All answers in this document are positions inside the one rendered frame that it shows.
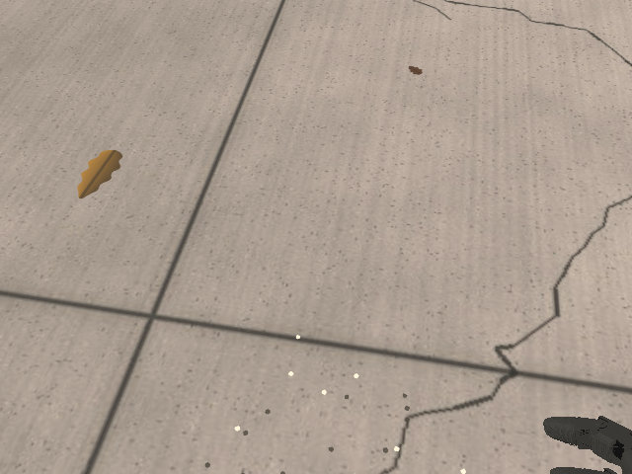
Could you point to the robot right hand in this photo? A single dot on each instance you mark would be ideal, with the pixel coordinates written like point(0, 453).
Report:
point(607, 439)

